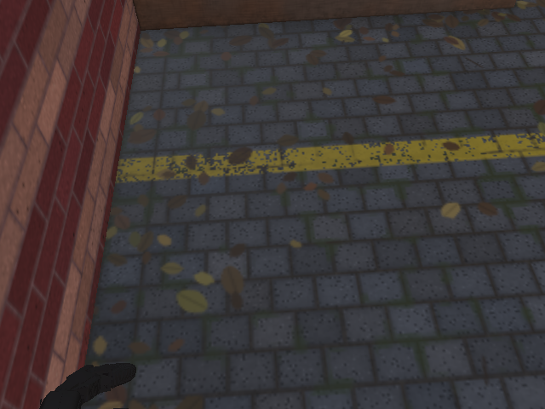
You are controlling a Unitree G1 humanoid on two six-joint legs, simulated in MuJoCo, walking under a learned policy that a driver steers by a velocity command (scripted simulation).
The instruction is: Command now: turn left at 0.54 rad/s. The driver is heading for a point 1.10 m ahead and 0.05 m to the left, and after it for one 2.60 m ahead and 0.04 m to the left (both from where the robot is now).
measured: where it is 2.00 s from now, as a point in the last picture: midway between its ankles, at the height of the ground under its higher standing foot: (287, 380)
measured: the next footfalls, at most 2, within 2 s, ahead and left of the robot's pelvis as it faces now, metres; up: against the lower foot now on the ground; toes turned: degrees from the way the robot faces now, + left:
left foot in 0.38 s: +0.02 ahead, +0.14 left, +0.00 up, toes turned +16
right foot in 0.70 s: +0.09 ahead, -0.13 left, +0.00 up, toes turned +13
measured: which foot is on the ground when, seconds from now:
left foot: up 0.00-0.36, down 0.38-0.96, up 0.98-1.00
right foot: down 0.00-0.36, up 0.38-0.68, down 0.70-1.00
